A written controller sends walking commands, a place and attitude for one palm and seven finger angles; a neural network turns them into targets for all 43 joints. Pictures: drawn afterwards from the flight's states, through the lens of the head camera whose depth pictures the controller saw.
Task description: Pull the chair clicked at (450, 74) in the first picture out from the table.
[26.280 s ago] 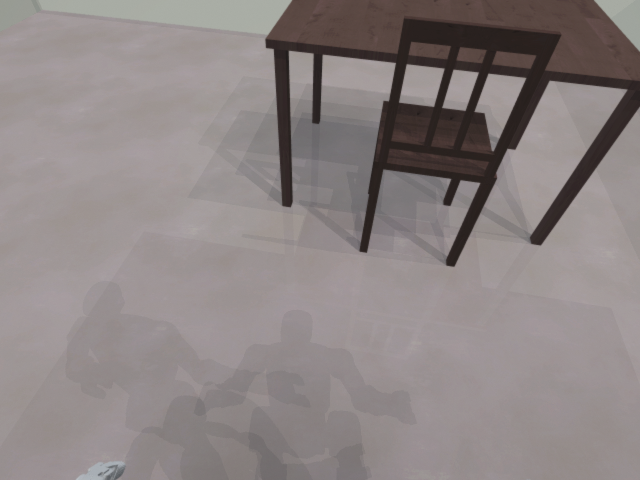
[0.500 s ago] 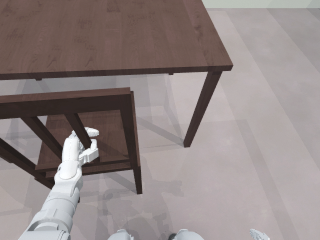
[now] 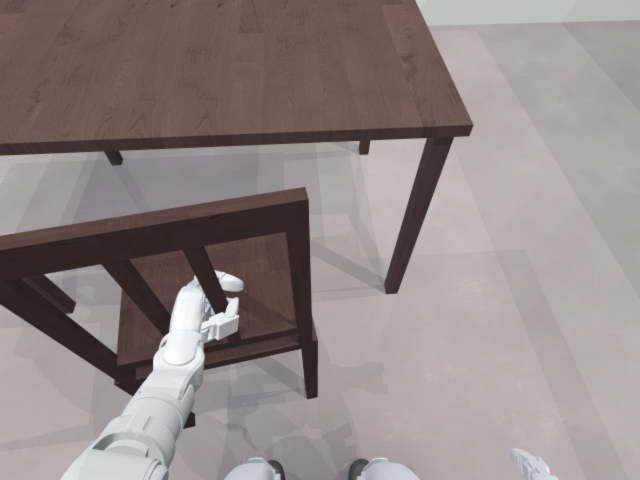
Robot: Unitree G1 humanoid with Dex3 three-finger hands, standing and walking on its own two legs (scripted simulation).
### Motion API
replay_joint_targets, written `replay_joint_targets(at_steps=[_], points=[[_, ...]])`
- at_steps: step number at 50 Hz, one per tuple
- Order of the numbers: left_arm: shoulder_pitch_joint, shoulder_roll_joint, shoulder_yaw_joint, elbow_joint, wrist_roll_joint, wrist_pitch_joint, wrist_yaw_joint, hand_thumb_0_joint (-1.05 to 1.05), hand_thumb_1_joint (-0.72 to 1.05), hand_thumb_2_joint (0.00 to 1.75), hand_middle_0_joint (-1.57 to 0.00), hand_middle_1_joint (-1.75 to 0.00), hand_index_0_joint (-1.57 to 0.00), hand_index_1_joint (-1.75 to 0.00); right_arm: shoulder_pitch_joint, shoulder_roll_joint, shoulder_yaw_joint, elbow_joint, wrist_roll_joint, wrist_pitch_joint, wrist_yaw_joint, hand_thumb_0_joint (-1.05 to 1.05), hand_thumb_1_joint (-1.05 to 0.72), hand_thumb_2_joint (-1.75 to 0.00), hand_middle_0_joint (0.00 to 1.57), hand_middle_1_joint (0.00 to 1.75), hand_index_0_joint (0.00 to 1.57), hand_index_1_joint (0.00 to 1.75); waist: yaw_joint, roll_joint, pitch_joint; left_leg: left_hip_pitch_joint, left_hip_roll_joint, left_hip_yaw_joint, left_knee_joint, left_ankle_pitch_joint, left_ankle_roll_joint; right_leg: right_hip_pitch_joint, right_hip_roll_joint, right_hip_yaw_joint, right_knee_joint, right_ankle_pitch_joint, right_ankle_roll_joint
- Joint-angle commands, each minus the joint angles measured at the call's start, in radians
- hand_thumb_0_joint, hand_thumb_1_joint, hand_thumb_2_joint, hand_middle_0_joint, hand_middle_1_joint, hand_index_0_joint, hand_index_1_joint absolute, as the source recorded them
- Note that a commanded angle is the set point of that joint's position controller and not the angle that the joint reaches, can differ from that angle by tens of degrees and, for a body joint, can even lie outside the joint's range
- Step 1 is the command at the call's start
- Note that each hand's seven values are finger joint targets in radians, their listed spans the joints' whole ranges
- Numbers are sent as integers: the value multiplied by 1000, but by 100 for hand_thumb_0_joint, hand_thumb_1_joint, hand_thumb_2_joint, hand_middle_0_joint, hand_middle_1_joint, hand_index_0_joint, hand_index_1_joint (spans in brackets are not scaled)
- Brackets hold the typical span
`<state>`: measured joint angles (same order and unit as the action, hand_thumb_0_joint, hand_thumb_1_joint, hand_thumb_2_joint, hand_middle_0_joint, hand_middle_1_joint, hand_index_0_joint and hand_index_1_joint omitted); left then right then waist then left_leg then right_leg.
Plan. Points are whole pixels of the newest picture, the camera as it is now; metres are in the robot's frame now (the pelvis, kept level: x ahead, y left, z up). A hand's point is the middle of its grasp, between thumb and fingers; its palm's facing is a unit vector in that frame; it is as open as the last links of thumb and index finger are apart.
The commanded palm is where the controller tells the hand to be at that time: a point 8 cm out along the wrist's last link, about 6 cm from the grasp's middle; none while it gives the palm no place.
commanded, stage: step backward, pulling the chair out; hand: left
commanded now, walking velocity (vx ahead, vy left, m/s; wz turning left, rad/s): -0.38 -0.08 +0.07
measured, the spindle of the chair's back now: (155, 311) +0.35 +0.24 -0.06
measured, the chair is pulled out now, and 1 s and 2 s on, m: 0.16 0.17 0.17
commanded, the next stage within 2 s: none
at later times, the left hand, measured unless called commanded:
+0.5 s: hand (232, 323) +0.33 +0.13 -0.06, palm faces +0.01 -0.98 -0.22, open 5.2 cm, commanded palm +0.33 +0.18 -0.06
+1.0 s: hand (232, 323) +0.33 +0.13 -0.06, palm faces -0.02 -0.98 -0.21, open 5.2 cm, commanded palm +0.33 +0.18 -0.06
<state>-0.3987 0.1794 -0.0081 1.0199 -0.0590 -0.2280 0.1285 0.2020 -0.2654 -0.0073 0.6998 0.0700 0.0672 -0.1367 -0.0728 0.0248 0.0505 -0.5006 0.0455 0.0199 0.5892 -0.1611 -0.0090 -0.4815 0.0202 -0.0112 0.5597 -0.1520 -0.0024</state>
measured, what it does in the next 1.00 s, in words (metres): stands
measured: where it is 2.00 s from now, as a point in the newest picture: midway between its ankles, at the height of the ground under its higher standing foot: outside the picture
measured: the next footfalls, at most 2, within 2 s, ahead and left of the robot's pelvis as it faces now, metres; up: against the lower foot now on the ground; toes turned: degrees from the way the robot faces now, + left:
none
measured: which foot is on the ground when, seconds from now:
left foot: down 0.00-1.00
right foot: down 0.00-1.00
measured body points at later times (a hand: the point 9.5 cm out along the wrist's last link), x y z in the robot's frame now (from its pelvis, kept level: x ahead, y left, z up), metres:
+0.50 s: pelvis +0.00 +0.00 +0.00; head +0.05 -0.01 +0.45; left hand +0.33 +0.18 -0.05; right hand +0.09 -0.27 -0.13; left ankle +0.09 +0.13 -0.72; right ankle +0.08 -0.11 -0.72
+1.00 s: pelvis +0.00 +0.00 +0.00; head +0.05 +0.00 +0.45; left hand +0.33 +0.18 -0.05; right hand +0.10 -0.26 -0.13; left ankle +0.09 +0.13 -0.72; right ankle +0.08 -0.11 -0.72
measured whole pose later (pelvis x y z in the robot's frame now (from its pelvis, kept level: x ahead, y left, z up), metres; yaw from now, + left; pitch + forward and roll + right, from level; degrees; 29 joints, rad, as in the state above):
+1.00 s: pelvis +0.00 +0.00 +0.00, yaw +0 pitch +3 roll -1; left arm -0.41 0.17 -0.03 1.02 -0.04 -0.21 0.12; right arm 0.20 -0.23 0.00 0.73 0.05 0.03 -0.14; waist -0.05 0.02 0.07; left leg -0.48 0.04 0.03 0.59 -0.16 0.00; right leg -0.47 0.01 0.00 0.57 -0.15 0.00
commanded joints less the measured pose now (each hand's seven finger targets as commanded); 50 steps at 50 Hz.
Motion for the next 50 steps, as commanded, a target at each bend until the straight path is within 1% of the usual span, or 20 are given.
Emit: replay_joint_targets(at_steps=[1, 4, 5, 6, 8, 11, 13, 16, 22, 25, 26, 28, 31, 34, 36, 40, 42, 46, 49, 50], points=[[-313, 164, 15, -198, 16, -47, 19, 0, 90, 90, -50, -145, -50, -145, -20, -126, -32, -110, -9, -47, -17, 0, -90, -90, 20, 30, 20, 30, 19, 96, -325, 163, 97, -124, -174, -173, 55, 106, -23, 31, -47, -179, 17], [-323, 148, 10, -206, 21, -47, 13, 0, 90, 90, -50, -145, -50, -145, -15, -117, -33, -104, -14, -55, -13, 0, -90, -90, 20, 30, 20, 30, 22, 106, -334, 164, 106, -110, -155, -153, 53, 109, -25, 33, -21, -149, 14], [-331, 144, 6, -209, 19, -47, 11, 0, 90, 90, -50, -145, -50, -145, -15, -112, -31, -106, -15, -58, -12, 0, -90, -90, 20, 30, 20, 30, 22, 83, -332, 157, 104, -105, -146, -149, 51, 110, -28, 38, -26, -150, 14], [-331, 167, 24, -200, 23, -46, 14, 0, 90, 90, -50, -145, -50, -145, -13, -122, -37, -100, -17, -61, -14, 0, -90, -90, 20, 30, 20, 30, 21, 80, -329, 156, 102, -101, -140, -156, 51, 105, -31, 43, -31, -157, 13], [-327, 154, 16, -190, 26, -47, 12, 0, 90, 90, -50, -145, -50, -145, -7, -112, -35, -93, -18, -68, -10, 0, -90, -90, 20, 30, 20, 30, 22, 61, -330, 157, 92, -87, -115, -150, 43, 99, -45, 55, -48, -154, 13], [-331, 190, 42, -174, 33, -51, 16, 0, 90, 90, -50, -145, -50, -145, 3, -111, -39, -81, -20, -78, -10, 0, -90, -90, 20, 30, 20, 30, 16, -22, -329, 183, 53, -52, -57, -173, 27, 65, -80, 88, -125, -186, 12], [-334, 193, 40, -165, 39, -54, 18, 0, 90, 90, -50, -145, -50, -145, 12, -103, -38, -72, -19, -84, -5, 0, -90, -90, 20, 30, 20, 30, 15, -50, -337, 205, 32, -30, -21, -166, 16, 52, -118, 113, -164, -197, 7], [-341, 211, 48, -150, 41, -55, 24, 0, 90, 90, -50, -145, -50, -145, 11, -111, -41, -63, -17, -89, -5, 0, -90, -90, 20, 30, 20, 30, 13, -38, -336, 228, 18, -29, -9, -141, 13, 46, -136, 122, -182, -195, 2], [-349, 176, 21, -162, 34, -53, 21, 0, 90, 90, -50, -145, -50, -145, 4, -113, -36, -59, -15, -88, -12, 0, -90, -90, 20, 30, 20, 30, 22, 14, -340, 226, 59, -73, -83, -54, 30, 85, -82, 70, -121, -138, 25], [-357, 166, 11, -175, 30, -52, 18, 0, 90, 90, -50, -145, -50, -145, -3, -112, -34, -69, -13, -83, -14, 0, -90, -90, 20, 30, 20, 30, 24, 15, -335, 212, 60, -73, -86, -74, 30, 86, -77, 71, -120, -153, 21], [-355, 171, 13, -172, 31, -51, 20, 0, 90, 90, -50, -145, -50, -145, -3, -120, -37, -67, -14, -83, -17, 0, -90, -90, 20, 30, 20, 30, 22, 41, -334, 215, 63, -83, -101, -72, 31, 86, -69, 61, -111, -154, 19], [-338, 155, 6, -172, 29, -48, 17, 0, 90, 90, -50, -145, -50, -145, -3, -115, -34, -71, -14, -81, -17, 0, -90, -90, 20, 30, 20, 30, 28, 34, -340, 203, 78, -94, -117, -56, 37, 106, -56, 50, -82, -138, 21], [-350, 159, 10, -182, 27, -46, 16, 0, 90, 90, -50, -145, -50, -145, -9, -121, -38, -75, -17, -79, -19, 0, -90, -90, 20, 30, 20, 30, 27, 66, -341, 191, 92, -103, -128, -59, 41, 115, -44, 44, -53, -134, 17], [-351, 155, 8, -192, 26, -42, 12, 0, 90, 90, -50, -145, -50, -145, -13, -110, -34, -82, -20, -76, -14, 0, -90, -90, 20, 30, 20, 30, 31, 43, -332, 167, 88, -87, -108, -84, 40, 122, -59, 62, -60, -143, 14], [-338, 182, 27, -178, 30, -39, 16, 0, 90, 90, -50, -145, -50, -145, -5, -117, -41, -80, -22, -76, -15, 0, -90, -90, 20, 30, 20, 30, 26, 9, -316, 175, 65, -70, -82, -121, 30, 98, -74, 79, -108, -170, 11], [-346, 184, 21, -183, 35, -41, 16, 0, 90, 90, -50, -145, -50, -145, 0, -101, -35, -79, -21, -77, -8, 0, -90, -90, 20, 30, 20, 30, 21, -52, -317, 218, 26, -32, -22, -145, 12, 58, -131, 121, -186, -203, 2], [-338, 193, 30, -176, 40, -41, 20, 0, 90, 90, -50, -145, -50, -145, 6, -110, -38, -74, -21, -80, -9, 0, -90, -90, 20, 30, 20, 30, 21, -29, -322, 231, 32, -45, -38, -127, 11, 61, -128, 108, -179, -199, 0], [-341, 172, 19, -187, 33, -41, 18, 0, 90, 90, -50, -145, -50, -145, -11, -116, -36, -76, -24, -80, -15, 0, -90, -90, 20, 30, 20, 30, 26, 22, -339, 225, 80, -93, -111, -41, 33, 101, -63, 52, -103, -145, 23], [-353, 139, 1, -209, 26, -38, 11, 0, 90, 90, -50, -145, -50, -145, -24, -112, -32, -83, -23, -75, -14, 0, -90, -90, 20, 30, 20, 30, 34, 90, -347, 186, 122, -122, -147, -23, 51, 137, -34, 32, -5, -116, 16], [-355, 138, 3, -216, 26, -37, 10, 0, 90, 90, -50, -145, -50, -145, -25, -108, -33, -85, -27, -74, -14, 0, -90, -90, 20, 30, 20, 30, 34, 95, -348, 173, 128, -126, -149, -29, 54, 144, -32, 32, 11, -118, 15]])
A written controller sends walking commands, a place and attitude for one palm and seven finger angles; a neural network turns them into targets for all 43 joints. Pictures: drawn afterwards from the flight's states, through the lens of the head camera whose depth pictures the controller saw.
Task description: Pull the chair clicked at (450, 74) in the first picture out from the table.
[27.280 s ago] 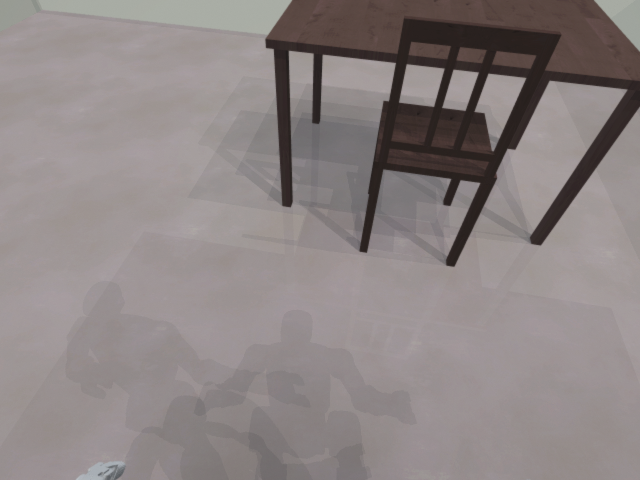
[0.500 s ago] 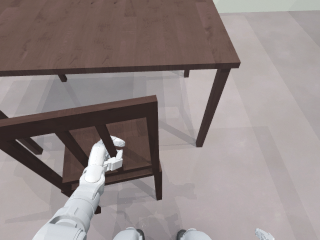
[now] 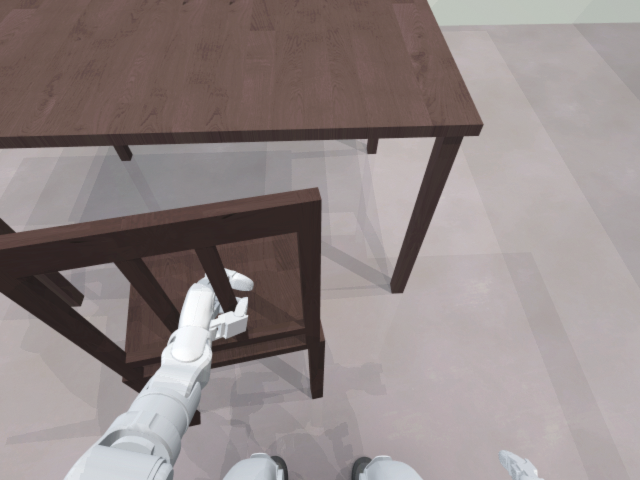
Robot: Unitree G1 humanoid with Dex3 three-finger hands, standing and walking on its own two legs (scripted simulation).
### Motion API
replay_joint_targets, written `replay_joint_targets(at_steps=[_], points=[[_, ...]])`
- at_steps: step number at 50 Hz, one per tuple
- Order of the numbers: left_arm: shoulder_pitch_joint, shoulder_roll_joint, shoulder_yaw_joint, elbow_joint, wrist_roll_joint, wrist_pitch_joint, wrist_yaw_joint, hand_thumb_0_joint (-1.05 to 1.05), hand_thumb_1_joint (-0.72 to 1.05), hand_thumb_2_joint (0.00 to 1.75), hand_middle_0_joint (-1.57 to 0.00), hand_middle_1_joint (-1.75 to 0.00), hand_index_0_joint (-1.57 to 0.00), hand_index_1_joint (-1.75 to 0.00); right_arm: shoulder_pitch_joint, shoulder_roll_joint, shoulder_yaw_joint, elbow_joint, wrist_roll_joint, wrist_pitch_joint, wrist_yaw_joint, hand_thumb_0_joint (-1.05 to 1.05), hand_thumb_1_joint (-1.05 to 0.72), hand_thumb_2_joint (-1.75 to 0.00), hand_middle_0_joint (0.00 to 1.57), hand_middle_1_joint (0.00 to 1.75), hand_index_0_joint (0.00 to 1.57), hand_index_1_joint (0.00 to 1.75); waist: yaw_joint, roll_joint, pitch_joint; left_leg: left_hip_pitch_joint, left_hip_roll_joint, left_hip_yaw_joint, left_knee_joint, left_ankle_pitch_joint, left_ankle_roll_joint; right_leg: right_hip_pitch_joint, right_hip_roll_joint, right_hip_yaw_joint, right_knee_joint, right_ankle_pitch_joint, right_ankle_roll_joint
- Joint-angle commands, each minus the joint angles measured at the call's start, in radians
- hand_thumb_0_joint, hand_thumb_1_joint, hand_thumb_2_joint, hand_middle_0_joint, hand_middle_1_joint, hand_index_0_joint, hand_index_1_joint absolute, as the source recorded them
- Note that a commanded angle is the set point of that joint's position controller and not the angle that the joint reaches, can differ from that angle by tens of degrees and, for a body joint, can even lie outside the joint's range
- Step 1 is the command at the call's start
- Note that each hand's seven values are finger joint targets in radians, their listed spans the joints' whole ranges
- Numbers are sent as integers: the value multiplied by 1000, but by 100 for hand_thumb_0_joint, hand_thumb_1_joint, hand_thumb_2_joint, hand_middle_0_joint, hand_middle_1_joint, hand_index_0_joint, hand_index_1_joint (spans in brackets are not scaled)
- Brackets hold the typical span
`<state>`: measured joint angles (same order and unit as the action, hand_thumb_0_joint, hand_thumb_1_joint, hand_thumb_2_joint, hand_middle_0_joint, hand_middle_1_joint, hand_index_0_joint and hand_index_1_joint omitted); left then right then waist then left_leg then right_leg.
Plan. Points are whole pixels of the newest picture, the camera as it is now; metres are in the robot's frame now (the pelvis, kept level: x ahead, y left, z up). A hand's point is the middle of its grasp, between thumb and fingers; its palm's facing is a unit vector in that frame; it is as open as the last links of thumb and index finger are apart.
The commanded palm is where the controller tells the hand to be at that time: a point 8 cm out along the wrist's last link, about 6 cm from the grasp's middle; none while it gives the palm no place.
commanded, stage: step backward, pulling the chair out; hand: left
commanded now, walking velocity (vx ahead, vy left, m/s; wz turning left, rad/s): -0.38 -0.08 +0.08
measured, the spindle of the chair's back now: (164, 309) +0.35 +0.24 -0.06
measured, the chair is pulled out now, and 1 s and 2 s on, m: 0.17 0.17 0.27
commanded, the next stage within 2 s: none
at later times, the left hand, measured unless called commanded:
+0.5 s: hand (240, 317) +0.34 +0.13 -0.06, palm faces -0.01 -0.98 -0.21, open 5.2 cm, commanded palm +0.33 +0.18 -0.05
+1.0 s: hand (240, 317) +0.34 +0.13 -0.06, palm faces +0.03 -0.98 -0.21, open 5.2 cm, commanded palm +0.32 +0.18 -0.05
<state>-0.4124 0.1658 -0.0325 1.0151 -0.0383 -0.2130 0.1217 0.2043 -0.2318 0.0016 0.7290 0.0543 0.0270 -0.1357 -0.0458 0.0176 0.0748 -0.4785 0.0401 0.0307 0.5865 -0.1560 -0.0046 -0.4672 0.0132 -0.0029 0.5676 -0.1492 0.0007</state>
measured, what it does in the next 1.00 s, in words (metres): stands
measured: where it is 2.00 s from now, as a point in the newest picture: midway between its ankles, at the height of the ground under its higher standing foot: outside the picture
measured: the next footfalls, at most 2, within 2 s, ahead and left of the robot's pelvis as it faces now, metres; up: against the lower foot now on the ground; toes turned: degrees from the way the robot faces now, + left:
left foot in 1.16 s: +0.03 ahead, +0.12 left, +0.00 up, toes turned +2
left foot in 1.60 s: -0.09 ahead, +0.12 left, +0.00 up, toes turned +5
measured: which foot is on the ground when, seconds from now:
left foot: down 0.00-1.00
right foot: down 0.00-1.00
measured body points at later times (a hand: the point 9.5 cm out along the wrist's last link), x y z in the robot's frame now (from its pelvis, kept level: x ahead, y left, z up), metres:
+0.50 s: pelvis +0.00 +0.00 +0.00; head +0.05 -0.01 +0.44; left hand +0.33 +0.18 -0.04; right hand +0.10 -0.27 -0.12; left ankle +0.09 +0.12 -0.72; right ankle +0.09 -0.12 -0.72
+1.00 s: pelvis -0.01 -0.02 -0.01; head +0.05 -0.02 +0.44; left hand +0.33 +0.18 -0.04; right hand +0.11 -0.26 -0.13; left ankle +0.09 +0.12 -0.72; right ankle +0.09 -0.12 -0.72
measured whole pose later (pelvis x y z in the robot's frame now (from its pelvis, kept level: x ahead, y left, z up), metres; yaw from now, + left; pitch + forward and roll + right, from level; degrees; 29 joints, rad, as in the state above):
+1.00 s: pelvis -0.01 -0.02 -0.01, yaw +0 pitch +1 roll +0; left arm -0.44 0.19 0.01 0.99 -0.06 -0.15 0.10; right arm 0.17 -0.20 0.01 0.71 0.03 0.02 -0.11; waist -0.04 0.02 0.12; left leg -0.49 0.06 0.02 0.66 -0.21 -0.02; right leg -0.47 0.03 -0.02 0.63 -0.17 -0.03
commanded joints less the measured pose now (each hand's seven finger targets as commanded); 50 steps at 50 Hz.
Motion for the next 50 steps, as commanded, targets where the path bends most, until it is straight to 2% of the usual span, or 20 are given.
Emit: replay_joint_targets(at_steps=[1, 6, 8, 11, 14, 17, 20, 24, 26, 29, 31, 32, 34, 37, 38, 42, 44, 47, 49, 50], points=[[-344, 166, 40, -205, 6, -49, 19, 0, 90, 90, -50, -145, -50, -145, -29, -149, -46, -112, -14, -34, -18, 0, -90, -90, 20, 30, 20, 30, 7, 94, -368, 143, 136, -146, -143, -28, 54, 135, -19, 23, 8, -122, 11], [-328, 190, 55, -190, 9, -41, 17, 0, 90, 90, -50, -145, -50, -145, -16, -145, -52, -109, -15, -34, -13, 0, -90, -90, 20, 30, 20, 30, 3, 8, -342, 124, 92, -94, -64, -103, 31, 114, -72, 83, -79, -156, 1], [-326, 198, 54, -190, 11, -42, 19, 0, 90, 90, -50, -145, -50, -145, -6, -134, -48, -109, -11, -36, -6, 0, -90, -90, 20, 30, 20, 30, -2, -62, -338, 153, 44, -51, -2, -169, 11, 67, -130, 131, -167, -210, -10], [-321, 231, 75, -175, 19, -38, 28, 0, 90, 90, -50, -145, -50, -145, 3, -134, -54, -99, -10, -41, -3, 0, -90, -90, 20, 30, 20, 30, -6, -86, -354, 204, -4, -22, 56, -168, -10, 58, -198, 174, -237, -207, -38], [-322, 205, 56, -195, 19, -39, 25, 0, 90, 90, -50, -145, -50, -145, -4, -141, -47, -98, -10, -40, -4, 0, -90, -90, 20, 30, 20, 30, 0, -24, -387, 225, 39, -61, -16, -33, 3, 104, -147, 104, -167, -96, -8], [-325, 191, 42, -204, 7, -40, 24, 0, 90, 90, -50, -145, -50, -145, -16, -152, -45, -115, -9, -37, -8, 0, -90, -90, 20, 30, 20, 30, 2, 28, -338, 194, 90, -117, -116, -101, 33, 94, -74, 58, -133, -224, 18], [-330, 155, 25, -234, 0, -39, 18, 0, 90, 90, -50, -145, -50, -145, -37, -147, -40, -129, -13, -32, -11, 0, -90, -90, 20, 30, 20, 30, 13, 118, -343, 137, 133, -151, -174, -87, 54, 151, -32, 29, -23, -180, 9], [-335, 160, 33, -244, 3, -31, 12, 0, 90, 90, -50, -145, -50, -145, -32, -144, -47, -127, -19, -27, -9, 0, -90, -90, 20, 30, 20, 30, 12, 92, -370, 140, 140, -133, -125, 2, 55, 175, -37, 39, 1, -103, 6], [-326, 187, 49, -233, 6, -24, 14, 0, 90, 90, -50, -145, -50, -145, -30, -148, -51, -131, -20, -24, -9, 0, -90, -90, 20, 30, 20, 30, 10, 38, -341, 100, 110, -109, -94, -96, 42, 162, -64, 71, -48, -167, 0], [-317, 206, 49, -215, 12, -21, 20, 0, 90, 90, -50, -145, -50, -145, -3, -129, -48, -125, -10, -23, -2, 0, -90, -90, 20, 30, 20, 30, -2, -112, -330, 154, 3, -24, 59, -220, -6, 75, -198, 192, -234, -246, -41], [-310, 226, 67, -204, 16, -15, 25, 0, 90, 90, -50, -145, -50, -145, 2, -131, -50, -111, -12, -25, 0, 0, -90, -90, 20, 30, 20, 30, 1, -110, -350, 215, -31, -12, 130, -189, -24, 62, -262, 217, -268, -186, -77], [-305, 212, 61, -200, 20, -14, 23, 0, 90, 90, -50, -145, -50, -145, 4, -128, -45, -99, -11, -27, 2, 0, -90, -90, 20, 30, 20, 30, 3, -90, -367, 233, -19, -25, 105, -140, -22, 87, -253, 184, -232, -88, -73], [-316, 182, 43, -226, 17, -18, 16, 0, 90, 90, -50, -145, -50, -145, -7, -142, -41, -104, -14, -32, -4, 0, -90, -90, 20, 30, 20, 30, 4, -39, -394, 251, 39, -77, -8, 34, 0, 109, -154, 81, -136, -11, -21], [-336, 143, 11, -256, -6, -23, 12, 0, 90, 90, -50, -145, -50, -145, -45, -158, -38, -143, -12, -28, -6, 0, -90, -90, 20, 30, 20, 30, 8, 82, -342, 166, 167, -214, -204, -121, 67, 122, -21, 10, 8, -256, 16], [-353, 132, 13, -273, -5, -23, 10, 0, 90, 90, -50, -145, -50, -145, -59, -153, -36, -145, -20, -28, -7, 0, -90, -90, 20, 30, 20, 30, 20, 174, -339, 125, 192, -248, -238, -151, 83, 138, -4, 2, 79, -246, 6], [-339, 130, 25, -251, 0, -15, -3, 0, 90, 90, -50, -145, -50, -145, -18, -148, -50, -108, -33, -42, 0, 0, -90, -90, 20, 30, 20, 30, 16, 154, -419, 286, 191, -185, -118, 262, 78, 147, -8, 11, 49, -56, 4], [-349, 141, 36, -247, 6, -13, -9, 0, 90, 90, -50, -145, -50, -145, -35, -142, -53, -112, -37, -41, 8, 0, -90, -90, 20, 30, 20, 30, 17, 158, -395, 212, 189, -164, -121, 177, 71, 176, -16, 17, 47, -104, 2], [-324, 176, 57, -233, 3, -9, -3, 0, 90, 90, -50, -145, -50, -145, -45, -140, -52, -127, -28, -36, 9, 0, -90, -90, 20, 30, 20, 30, 18, 53, -315, 49, 133, -118, -81, -123, 51, 193, -73, 88, -33, -185, -13], [-314, 210, 67, -224, 7, -10, 7, 0, 90, 90, -50, -145, -50, -145, -19, -126, -51, -129, -17, -39, 12, 0, -90, -90, 20, 30, 20, 30, 5, -107, -309, 87, 16, -40, 87, -294, -4, 83, -211, 244, -222, -320, -64], [-305, 222, 72, -207, 10, -5, 14, 0, 90, 90, -50, -145, -50, -145, -9, -119, -52, -116, -12, -39, 16, 0, -90, -90, 20, 30, 20, 30, 7, -158, -329, 154, -32, -8, 204, -276, -27, 43, -296, 303, -299, -352, -100]])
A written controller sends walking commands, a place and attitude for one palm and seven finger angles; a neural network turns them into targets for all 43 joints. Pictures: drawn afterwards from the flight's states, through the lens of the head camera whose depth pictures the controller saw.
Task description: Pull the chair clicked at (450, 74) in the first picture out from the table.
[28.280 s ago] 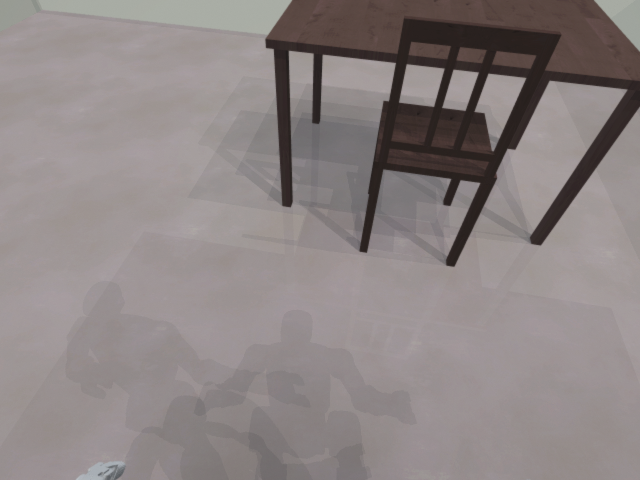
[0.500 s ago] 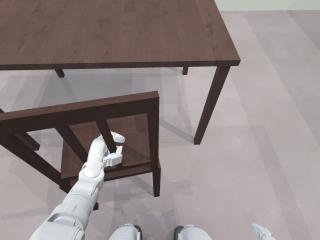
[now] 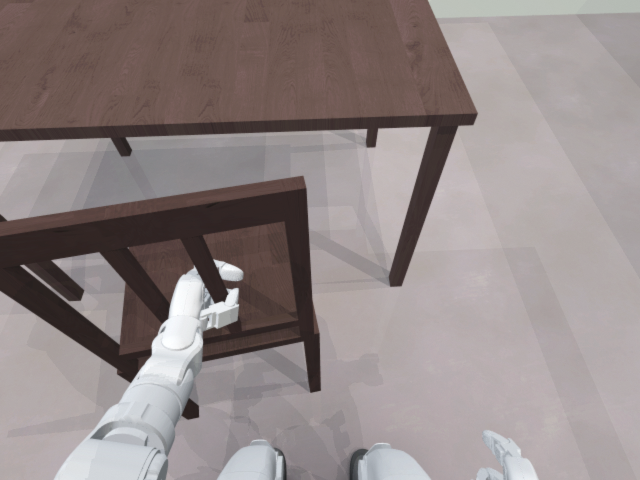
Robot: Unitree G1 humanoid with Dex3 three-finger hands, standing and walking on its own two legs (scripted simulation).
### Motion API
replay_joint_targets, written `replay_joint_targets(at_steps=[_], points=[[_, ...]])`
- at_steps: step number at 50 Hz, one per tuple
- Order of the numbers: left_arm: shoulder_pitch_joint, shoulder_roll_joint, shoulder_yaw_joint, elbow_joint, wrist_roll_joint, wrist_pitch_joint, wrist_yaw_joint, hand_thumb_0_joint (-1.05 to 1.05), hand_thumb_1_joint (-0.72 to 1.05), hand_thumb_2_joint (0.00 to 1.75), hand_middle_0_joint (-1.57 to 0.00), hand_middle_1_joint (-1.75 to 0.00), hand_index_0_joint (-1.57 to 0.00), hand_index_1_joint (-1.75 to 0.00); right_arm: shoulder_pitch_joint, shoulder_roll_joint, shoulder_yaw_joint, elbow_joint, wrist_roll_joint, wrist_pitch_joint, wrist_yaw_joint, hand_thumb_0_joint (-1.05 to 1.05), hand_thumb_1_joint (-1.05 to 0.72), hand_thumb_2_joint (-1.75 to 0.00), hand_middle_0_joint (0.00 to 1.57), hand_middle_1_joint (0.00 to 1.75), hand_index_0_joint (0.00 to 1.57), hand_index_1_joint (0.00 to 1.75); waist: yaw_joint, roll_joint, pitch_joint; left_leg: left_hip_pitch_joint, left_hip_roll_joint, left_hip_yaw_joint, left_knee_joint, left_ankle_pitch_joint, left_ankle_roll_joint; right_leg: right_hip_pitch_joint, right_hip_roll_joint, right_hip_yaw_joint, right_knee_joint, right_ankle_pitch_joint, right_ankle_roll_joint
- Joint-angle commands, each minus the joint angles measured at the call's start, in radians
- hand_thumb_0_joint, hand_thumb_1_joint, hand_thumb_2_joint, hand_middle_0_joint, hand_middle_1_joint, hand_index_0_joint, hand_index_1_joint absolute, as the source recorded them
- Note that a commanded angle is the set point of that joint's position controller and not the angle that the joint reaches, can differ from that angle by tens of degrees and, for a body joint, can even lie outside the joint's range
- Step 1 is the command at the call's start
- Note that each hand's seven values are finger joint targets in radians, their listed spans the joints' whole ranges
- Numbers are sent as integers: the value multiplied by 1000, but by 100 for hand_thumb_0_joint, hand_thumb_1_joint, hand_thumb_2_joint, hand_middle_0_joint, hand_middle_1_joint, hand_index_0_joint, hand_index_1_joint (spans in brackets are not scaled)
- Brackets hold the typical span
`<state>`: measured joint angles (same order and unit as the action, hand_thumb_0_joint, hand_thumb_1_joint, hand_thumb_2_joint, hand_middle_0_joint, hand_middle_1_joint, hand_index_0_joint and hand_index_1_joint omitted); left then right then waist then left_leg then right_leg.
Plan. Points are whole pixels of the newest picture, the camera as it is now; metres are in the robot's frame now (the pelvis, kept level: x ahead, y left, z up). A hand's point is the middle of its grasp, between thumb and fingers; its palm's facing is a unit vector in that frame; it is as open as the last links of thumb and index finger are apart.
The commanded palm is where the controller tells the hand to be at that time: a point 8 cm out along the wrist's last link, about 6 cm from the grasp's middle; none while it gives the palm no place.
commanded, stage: step backward, pulling the chair out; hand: left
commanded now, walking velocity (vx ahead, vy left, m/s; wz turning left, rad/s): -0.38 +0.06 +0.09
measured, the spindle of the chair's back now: (155, 300) +0.35 +0.25 -0.05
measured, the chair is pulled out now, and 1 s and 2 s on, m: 0.17 0.27 0.46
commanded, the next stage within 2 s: none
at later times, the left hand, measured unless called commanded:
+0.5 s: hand (232, 317) +0.33 +0.14 -0.05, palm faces +0.09 -0.98 -0.20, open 5.3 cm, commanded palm +0.30 +0.19 -0.05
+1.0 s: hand (225, 377) +0.25 +0.13 -0.05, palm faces +0.06 -0.98 -0.19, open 5.3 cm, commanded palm +0.22 +0.18 -0.05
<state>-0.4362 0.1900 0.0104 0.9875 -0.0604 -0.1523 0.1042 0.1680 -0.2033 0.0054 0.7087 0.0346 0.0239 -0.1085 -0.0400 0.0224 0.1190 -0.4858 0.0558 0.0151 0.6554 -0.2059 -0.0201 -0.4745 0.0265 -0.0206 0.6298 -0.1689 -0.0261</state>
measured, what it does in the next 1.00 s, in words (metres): walks backwards: left foot, then left foot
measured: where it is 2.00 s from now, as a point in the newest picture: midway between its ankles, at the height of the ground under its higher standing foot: outside the picture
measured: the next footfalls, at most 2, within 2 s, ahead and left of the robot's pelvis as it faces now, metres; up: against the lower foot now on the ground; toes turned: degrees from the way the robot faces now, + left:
left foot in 0.16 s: +0.04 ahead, +0.14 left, +0.00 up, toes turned +2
left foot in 0.60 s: -0.08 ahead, +0.13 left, +0.00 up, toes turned +6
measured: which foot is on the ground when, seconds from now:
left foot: down 0.00-0.00, up 0.02-0.14, down 0.16-0.40, up 0.42-0.58, down 0.60-1.00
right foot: down 0.00-0.66, up 0.68-0.74, down 0.76-1.00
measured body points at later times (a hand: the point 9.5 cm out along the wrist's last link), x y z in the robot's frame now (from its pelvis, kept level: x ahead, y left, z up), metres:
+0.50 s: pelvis -0.03 -0.01 +0.01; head +0.06 -0.02 +0.45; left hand +0.32 +0.19 -0.04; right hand +0.10 -0.26 -0.13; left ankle -0.04 +0.13 -0.69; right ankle +0.08 -0.10 -0.72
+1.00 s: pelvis -0.10 +0.00 +0.01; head -0.03 -0.02 +0.45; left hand +0.24 +0.19 -0.03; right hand +0.02 -0.26 -0.13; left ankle -0.13 +0.13 -0.71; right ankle +0.02 -0.10 -0.72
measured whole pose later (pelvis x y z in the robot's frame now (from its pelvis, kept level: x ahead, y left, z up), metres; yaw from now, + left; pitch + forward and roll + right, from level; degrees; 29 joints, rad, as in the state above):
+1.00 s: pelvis -0.10 +0.00 +0.01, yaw +5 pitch +3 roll +1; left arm -0.51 0.14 0.01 1.04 -0.06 -0.10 0.10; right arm 0.16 -0.25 0.00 0.75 0.06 0.05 -0.10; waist -0.06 0.02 0.09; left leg -0.38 0.00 0.00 0.71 -0.48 -0.04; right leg -0.51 -0.03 -0.04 0.55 -0.09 -0.03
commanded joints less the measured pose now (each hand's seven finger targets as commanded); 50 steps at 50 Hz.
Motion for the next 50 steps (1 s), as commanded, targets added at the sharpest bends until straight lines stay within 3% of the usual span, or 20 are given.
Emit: replay_joint_targets(at_steps=[1, 3, 6, 8, 9, 12, 15, 17, 19, 20, 22, 27, 31, 33, 36, 39, 42, 44, 46, 50], points=[[-269, 215, 49, -174, 37, -62, 36, 0, 90, 90, -50, -145, -50, -145, 25, -152, -59, -90, 3, -40, -10, 0, -90, -90, 20, 30, 20, 30, 16, -153, -394, 164, -69, -5, 219, -238, -21, 79, -341, 331, -365, -216, -104], [-267, 188, 45, -186, 38, -53, 29, 0, 90, 90, -50, -145, -50, -145, 17, -145, -43, -79, 3, -51, -5, 0, -90, -90, 20, 30, 20, 30, 29, -124, -434, 105, -60, -53, 227, -277, -23, 226, -358, 280, -264, 120, -128], [-277, 166, 31, -183, 26, -28, 32, 0, 90, 90, -50, -145, -50, -145, 33, -177, -37, -60, 5, -56, -14, 0, -90, -90, 20, 30, 20, 30, 3, -109, -427, 178, -22, -71, -67, -111, -8, 264, -286, 160, -147, 307, -65], [-302, 137, 8, -235, 17, -33, 27, 0, 90, 90, -50, -145, -50, -145, 29, -209, -53, -80, 1, -38, -25, 0, -90, -90, 20, 30, 20, 30, 17, 33, -444, 206, 119, -204, -171, 276, 60, 230, -112, 43, -51, 221, 34], [-311, 109, -10, -242, 9, -32, 24, 0, 90, 90, -50, -145, -50, -145, 33, -202, -58, -91, 7, -29, -19, 0, -90, -90, 20, 30, 20, 30, 13, -5, -453, 234, 149, -204, -169, 306, 73, 228, -77, 40, -64, 130, 50], [-342, 76, -31, -298, 11, -34, 12, 0, 90, 90, -50, -145, -50, -145, 8, -176, -48, -97, -18, -20, -17, 0, -90, -90, 20, 30, 20, 30, 19, 243, -468, 272, 188, -202, -203, 496, 83, 191, -54, 28, 73, -37, 31], [-325, 80, -13, -246, 23, -39, 7, 0, 90, 90, -50, -145, -50, -145, 46, -176, -61, -70, -27, -22, 4, 0, -90, -90, 20, 30, 20, 30, 18, 178, -466, 416, 187, -168, -89, 759, 78, 142, -49, 40, -25, 39, 19], [-327, 112, 5, -234, 27, -37, 4, 0, 90, 90, -50, -145, -50, -145, 45, -183, -69, -73, -13, -19, 6, 0, -90, -90, 20, 30, 20, 30, 8, 87, -494, 323, 153, -114, -52, 603, 31, 232, -84, 66, -61, 262, 12], [-319, 161, 25, -224, 23, -42, 11, 0, 90, 90, -50, -145, -50, -145, 50, -167, -71, -88, 9, -7, -3, 0, -90, -90, 20, 30, 20, 30, -4, -69, -523, 167, 37, -18, 69, 162, -30, 325, -240, 194, -119, 539, -47], [-307, 189, 43, -200, 22, -38, 16, 0, 90, 90, -50, -145, -50, -145, 46, -166, -72, -93, 17, -2, -7, 0, -90, -90, 20, 30, 20, 30, -1, -148, -529, 107, -36, -16, 184, -202, -49, 354, -344, 282, -182, 582, -100], [-254, 203, 58, -151, 26, -4, 23, 0, 90, 90, -50, -145, -50, -145, 31, -173, -62, -94, 15, -1, -4, 0, -90, -90, 20, 30, 20, 30, 32, -133, -492, 34, -59, -96, 318, -399, -39, 348, -435, 330, -210, 529, -162], [-243, 157, 35, -253, 13, 22, 26, 0, 90, 90, -50, -145, -50, -145, 32, -169, -37, -88, 18, 15, -10, 0, -90, -90, 20, 30, 20, 30, 7, -114, -552, 165, -39, -32, -37, -211, -36, 422, -348, 178, -131, 631, -81], [-260, 87, -38, -346, -3, 18, 13, 0, 90, 90, -50, -145, -50, -145, 8, -202, -56, -161, 17, 53, -26, 0, -90, -90, 20, 30, 20, 30, 11, 11, -478, 206, 136, -146, -231, 65, 61, 283, -108, 24, -130, 60, 67], [-313, 40, -65, -392, -2, 9, 10, 0, 90, 90, -50, -145, -50, -145, -32, -176, -36, -170, -2, 55, -30, 0, -90, -90, 20, 30, 20, 30, 24, 220, -448, 145, 177, -146, -284, 152, 65, 270, -57, -12, 46, 3, 48], [-345, 78, -23, -319, 2, 7, 11, 0, 90, 90, -50, -145, -50, -145, 9, -176, -55, -123, -12, 46, -21, 0, -90, -90, 20, 30, 20, 30, 15, 126, -433, 300, 202, -126, -182, 488, 70, 161, -37, 4, 38, -47, 37], [-397, 76, -29, -227, 26, -25, 2, 0, 90, 90, -50, -145, -50, -145, 47, -173, -60, -63, -17, 25, 1, 0, -90, -90, 20, 30, 20, 30, -2, 131, -431, 398, 165, -79, -82, 649, 34, 156, -64, 42, -83, 229, 23], [-389, 160, 18, -160, 20, -37, 8, 0, 90, 90, -50, -145, -50, -145, 55, -170, -75, -50, 16, 17, -13, 0, -90, -90, 20, 30, 20, 30, -7, -103, -508, 213, 33, 19, 72, 79, -45, 298, -255, 190, -148, 546, -47], [-331, 177, 30, -101, 18, -27, 10, 0, 90, 90, -50, -145, -50, -145, 30, -164, -66, -62, 22, 10, -14, 0, -90, -90, 20, 30, 20, 30, 26, -182, -468, 106, -50, -36, 231, -360, -37, 272, -377, 291, -266, 346, -106], [-312, 158, 30, -96, 21, -12, 11, 0, 90, 90, -50, -145, -50, -145, 37, -170, -55, -46, 16, -7, -10, 0, -90, -90, 20, 30, 20, 30, 32, -140, -469, 109, -41, -69, 211, -352, -29, 288, -384, 274, -259, 316, -125], [-308, 116, 5, -186, 3, -8, 10, 0, 90, 90, -50, -145, -50, -145, 43, -177, -39, -55, 18, -5, -17, 0, -90, -90, 20, 30, 20, 30, 11, -105, -499, 233, 9, -51, -185, -100, 11, 273, -243, 124, -188, 180, -10]])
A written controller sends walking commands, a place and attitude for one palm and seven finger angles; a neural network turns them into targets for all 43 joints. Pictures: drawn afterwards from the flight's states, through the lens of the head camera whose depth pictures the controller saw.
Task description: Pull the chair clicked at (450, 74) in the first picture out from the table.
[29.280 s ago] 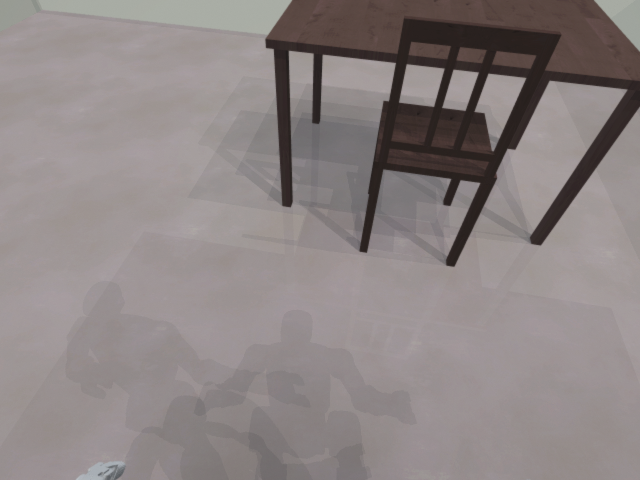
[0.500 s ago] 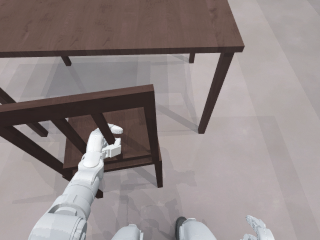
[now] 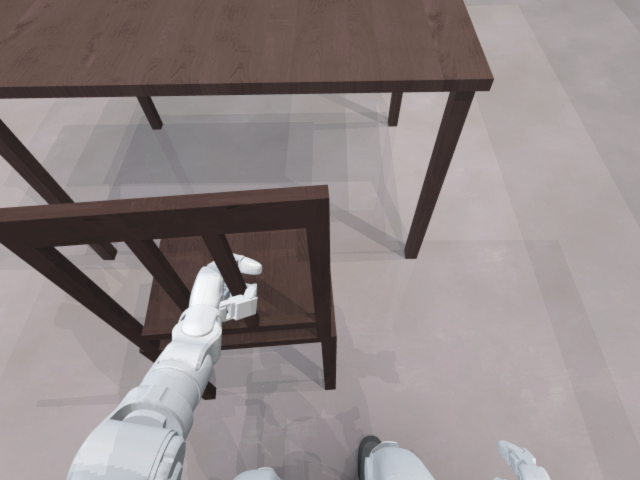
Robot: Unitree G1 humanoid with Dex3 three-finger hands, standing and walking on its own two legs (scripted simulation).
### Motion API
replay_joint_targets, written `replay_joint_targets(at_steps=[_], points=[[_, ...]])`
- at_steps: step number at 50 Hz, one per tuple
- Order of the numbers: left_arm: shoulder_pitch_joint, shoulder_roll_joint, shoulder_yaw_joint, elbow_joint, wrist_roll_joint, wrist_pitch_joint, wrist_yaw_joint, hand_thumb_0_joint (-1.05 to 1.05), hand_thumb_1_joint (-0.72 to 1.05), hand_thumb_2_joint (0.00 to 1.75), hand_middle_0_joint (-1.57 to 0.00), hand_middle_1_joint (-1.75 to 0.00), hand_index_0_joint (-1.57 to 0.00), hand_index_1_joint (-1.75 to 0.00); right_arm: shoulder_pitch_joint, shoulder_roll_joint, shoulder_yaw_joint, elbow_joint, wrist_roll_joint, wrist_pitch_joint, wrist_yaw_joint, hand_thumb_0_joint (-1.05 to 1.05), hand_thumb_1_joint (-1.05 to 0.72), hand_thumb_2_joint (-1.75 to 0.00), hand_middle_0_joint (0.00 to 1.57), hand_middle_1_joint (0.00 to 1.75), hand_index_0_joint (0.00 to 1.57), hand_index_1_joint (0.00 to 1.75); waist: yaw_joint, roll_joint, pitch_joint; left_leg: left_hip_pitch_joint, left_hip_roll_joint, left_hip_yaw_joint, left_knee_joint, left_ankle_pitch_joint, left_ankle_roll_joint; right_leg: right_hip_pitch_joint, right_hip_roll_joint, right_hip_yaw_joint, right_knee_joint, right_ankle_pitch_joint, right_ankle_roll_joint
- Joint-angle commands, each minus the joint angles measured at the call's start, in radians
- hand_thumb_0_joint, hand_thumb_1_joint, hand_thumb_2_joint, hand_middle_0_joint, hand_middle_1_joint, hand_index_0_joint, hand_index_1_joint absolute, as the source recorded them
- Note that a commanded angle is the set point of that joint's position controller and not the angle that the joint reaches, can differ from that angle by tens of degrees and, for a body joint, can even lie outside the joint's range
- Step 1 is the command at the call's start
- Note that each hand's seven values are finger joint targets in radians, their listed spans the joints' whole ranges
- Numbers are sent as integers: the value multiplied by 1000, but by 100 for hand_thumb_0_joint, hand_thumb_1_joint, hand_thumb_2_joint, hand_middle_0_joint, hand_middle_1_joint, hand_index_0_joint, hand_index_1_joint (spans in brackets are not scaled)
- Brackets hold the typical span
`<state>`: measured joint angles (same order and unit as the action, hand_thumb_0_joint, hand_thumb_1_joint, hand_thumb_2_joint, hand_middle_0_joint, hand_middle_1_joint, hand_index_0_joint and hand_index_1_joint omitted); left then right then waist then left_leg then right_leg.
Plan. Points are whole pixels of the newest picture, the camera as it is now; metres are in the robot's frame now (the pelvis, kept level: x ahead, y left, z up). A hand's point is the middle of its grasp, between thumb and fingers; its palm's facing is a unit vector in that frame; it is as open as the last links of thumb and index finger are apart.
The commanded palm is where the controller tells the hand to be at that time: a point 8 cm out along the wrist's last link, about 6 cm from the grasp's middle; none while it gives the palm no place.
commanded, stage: step backward, pulling the chair out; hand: left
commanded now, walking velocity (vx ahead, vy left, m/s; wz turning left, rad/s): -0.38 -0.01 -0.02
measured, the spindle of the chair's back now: (176, 289) +0.38 +0.22 -0.06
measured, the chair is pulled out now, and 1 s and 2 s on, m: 0.27 0.46 0.61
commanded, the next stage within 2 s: stop walking, hand still on the chair in 1.28 s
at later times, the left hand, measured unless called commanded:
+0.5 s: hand (244, 362) +0.27 +0.11 -0.06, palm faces -0.04 -0.98 -0.19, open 5.3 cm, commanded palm +0.25 +0.16 -0.05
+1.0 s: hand (239, 446) +0.17 +0.10 -0.05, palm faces -0.05 -0.98 -0.18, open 5.3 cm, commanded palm +0.15 +0.16 -0.06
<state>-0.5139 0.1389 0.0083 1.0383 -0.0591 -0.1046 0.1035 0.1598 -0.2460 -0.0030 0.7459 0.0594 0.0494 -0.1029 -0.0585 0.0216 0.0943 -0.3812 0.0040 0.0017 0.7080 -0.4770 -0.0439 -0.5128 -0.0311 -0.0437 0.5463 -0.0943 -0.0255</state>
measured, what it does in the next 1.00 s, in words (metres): walks backwards: right foot, then left foot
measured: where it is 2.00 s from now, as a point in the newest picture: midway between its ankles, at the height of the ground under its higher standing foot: outside the picture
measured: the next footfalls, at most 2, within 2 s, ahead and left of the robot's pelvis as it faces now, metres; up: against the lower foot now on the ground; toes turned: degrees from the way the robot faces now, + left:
right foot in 0.20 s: +0.08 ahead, -0.11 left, +0.00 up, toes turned -3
left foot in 0.52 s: -0.09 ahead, +0.16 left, +0.00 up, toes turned +1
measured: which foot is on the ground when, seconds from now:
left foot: down 0.00-0.28, up 0.30-0.50, down 0.52-0.74, up 0.76-1.00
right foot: down 0.00-0.08, up 0.10-0.18, down 0.20-0.56, up 0.58-0.68, down 0.70-1.00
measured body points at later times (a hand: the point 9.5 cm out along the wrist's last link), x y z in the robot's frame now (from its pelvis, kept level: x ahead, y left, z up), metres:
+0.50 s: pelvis -0.09 +0.01 +0.00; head -0.02 -0.01 +0.45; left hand +0.27 +0.16 -0.04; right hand +0.01 -0.27 -0.13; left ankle -0.13 +0.15 -0.72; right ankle +0.04 -0.10 -0.72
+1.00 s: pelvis -0.19 +0.01 +0.01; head -0.11 -0.02 +0.45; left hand +0.17 +0.16 -0.04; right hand -0.08 -0.27 -0.13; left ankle -0.25 +0.17 -0.70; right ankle -0.06 -0.09 -0.72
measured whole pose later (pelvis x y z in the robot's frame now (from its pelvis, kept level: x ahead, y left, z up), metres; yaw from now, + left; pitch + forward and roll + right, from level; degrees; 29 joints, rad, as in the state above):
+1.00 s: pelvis -0.19 +0.01 +0.01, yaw +0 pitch +4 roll +4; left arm -0.50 0.11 0.01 1.00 -0.05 -0.11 0.10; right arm 0.15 -0.29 -0.02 0.73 0.06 0.02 -0.09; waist -0.07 -0.01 0.12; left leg -0.31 -0.02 0.01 0.69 -0.52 -0.05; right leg -0.51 -0.06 0.00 0.48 -0.04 -0.03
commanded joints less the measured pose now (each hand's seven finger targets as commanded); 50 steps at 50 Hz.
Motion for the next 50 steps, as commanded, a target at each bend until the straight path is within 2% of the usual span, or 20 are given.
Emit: replay_joint_targets(at_steps=[1, 4, 7, 9, 11, 13, 14, 16, 19, 23, 24, 26, 28, 31, 33, 36, 38, 39, 41, 50], points=[[-212, 156, -2, -241, -4, -54, 10, 0, 90, 90, -50, -145, -50, -145, 35, -169, -45, -115, -11, -25, -31, 0, -90, -90, 20, 30, 20, 30, 38, 27, -421, 128, 145, -131, -280, 276, 78, 249, -92, 89, -70, -7, 37], [-282, 77, -61, -359, -10, -60, 7, 0, 90, 90, -50, -145, -50, -145, -14, -126, -23, -177, -27, -15, -26, 0, -90, -90, 20, 30, 20, 30, 52, 206, -365, -23, 266, -170, -364, 340, 127, 269, 19, 26, 192, -215, 40], [-301, 108, -22, -301, -2, -57, 3, 0, 90, 90, -50, -145, -50, -145, 42, -138, -47, -125, -40, -22, -15, 0, -90, -90, 20, 30, 20, 30, 35, 111, -394, 213, 272, -132, -223, 779, 123, 200, 21, 41, 119, -141, 41], [-329, 103, -30, -252, 13, -71, -4, 0, 90, 90, -50, -145, -50, -145, 48, -136, -51, -101, -41, -36, 2, 0, -90, -90, 20, 30, 20, 30, 27, 137, -376, 245, 250, -98, -173, 847, 91, 211, 4, 60, 42, -25, 27], [-345, 146, -7, -216, 24, -87, -3, 0, 90, 90, -50, -145, -50, -145, 43, -145, -61, -78, -35, -42, 2, 0, -90, -90, 20, 30, 20, 30, 29, 89, -353, 136, 220, -72, -160, 659, 58, 268, -26, 90, -2, 75, 12], [-301, 212, 26, -198, 14, -98, 8, 0, 90, 90, -50, -145, -50, -145, 71, -130, -71, -79, -8, -49, -5, 0, -90, -90, 20, 30, 20, 30, 24, -115, -423, 87, 85, 37, -16, 283, 1, 292, -191, 261, -125, 199, -37], [-288, 229, 36, -182, 9, -99, 10, 0, 90, 90, -50, -145, -50, -145, 62, -127, -71, -85, -1, -54, -6, 0, -90, -90, 20, 30, 20, 30, 39, -180, -437, 50, 18, 29, 113, -17, -15, 300, -294, 348, -204, 184, -90], [-209, 224, 49, -128, 19, -74, 12, 0, 90, 90, -50, -145, -50, -145, 43, -136, -62, -86, -11, -64, -3, 0, -90, -90, 20, 30, 20, 30, 70, -147, -416, -22, -7, -64, 270, -117, -7, 306, -361, 395, -229, 151, -162], [-225, 199, 43, -202, 18, -68, 13, 0, 90, 90, -50, -145, -50, -145, 39, -115, -37, -92, -4, -66, 6, 0, -90, -90, 20, 30, 20, 30, 53, -143, -480, 24, -8, -50, 161, -82, -11, 389, -324, 291, -161, 266, -130], [-183, 168, 13, -248, 4, -51, 12, 0, 90, 90, -50, -145, -50, -145, 67, -126, -30, -99, -5, -42, -6, 0, -90, -90, 20, 30, 20, 30, 31, -164, -463, 156, -4, 23, -168, 36, 3, 348, -256, 204, -176, 141, -56], [-193, 158, 5, -270, -1, -53, 8, 0, 90, 90, -50, -145, -50, -145, 63, -136, -32, -107, -10, -35, -12, 0, -90, -90, 20, 30, 20, 30, 27, -133, -443, 170, 35, -7, -278, 109, 30, 308, -194, 155, -152, 48, -11], [-193, 109, -26, -302, 0, -60, 2, 0, 90, 90, -50, -145, -50, -145, 36, -178, -49, -158, -21, -18, -24, 0, -90, -90, 20, 30, 20, 30, 40, 106, -379, 104, 240, -203, -352, 308, 121, 248, -17, 25, 33, -74, 68], [-286, 41, -83, -417, -3, -64, -7, 0, 90, 90, -50, -145, -50, -145, 3, -123, -31, -193, -38, -14, -15, 0, -90, -90, 20, 30, 20, 30, 43, 237, -370, 47, 300, -182, -384, 417, 144, 233, 29, 15, 266, -235, 48], [-343, 76, -36, -325, 1, -68, -10, 0, 90, 90, -50, -145, -50, -145, 70, -132, -60, -121, -49, -28, 3, 0, -90, -90, 20, 30, 20, 30, 21, 130, -390, 372, 303, -133, -203, 1004, 128, 108, 33, 35, 150, -219, 36], [-351, 68, -46, -235, 24, -86, -20, 0, 90, 90, -50, -145, -50, -145, 86, -133, -61, -84, -52, -44, 25, 0, -90, -90, 20, 30, 20, 30, 11, 144, -365, 404, 272, -96, -138, 1093, 91, 153, 18, 51, 27, -49, 26], [-356, 133, -8, -170, 42, -116, -25, 0, 90, 90, -50, -145, -50, -145, 81, -138, -67, -47, -46, -52, 22, 0, -90, -90, 20, 30, 20, 30, 15, 109, -332, 222, 209, -38, -102, 811, 34, 284, -52, 116, -56, 338, -1], [-319, 208, 34, -161, 20, -122, -13, 0, 90, 90, -50, -145, -50, -145, 80, -124, -82, -59, -7, -64, 7, 0, -90, -90, 20, 30, 20, 30, 29, -205, -465, 52, 44, 37, 123, 99, -26, 452, -259, 318, -115, 595, -83], [-275, 220, 45, -130, 16, -111, -11, 0, 90, 90, -50, -145, -50, -145, 40, -127, -76, -76, -3, -74, 7, 0, -90, -90, 20, 30, 20, 30, 66, -201, -464, -13, 1, -38, 262, -121, -19, 425, -341, 375, -154, 500, -124], [-232, 195, 41, -116, 20, -83, -5, 0, 90, 90, -50, -145, -50, -145, 29, -124, -54, -68, -15, -84, 10, 0, -90, -90, 20, 30, 20, 30, 76, -97, -434, -34, 17, -107, 301, -140, -10, 386, -369, 380, -147, 367, -176], [-190, 130, -6, -280, 1, -63, -3, 0, 90, 90, -50, -145, -50, -145, 65, -117, -32, -114, -9, -34, -11, 0, -90, -90, 20, 30, 20, 30, 28, -186, -488, 202, 7, 59, -249, 83, 8, 366, -214, 177, -176, 117, -22]])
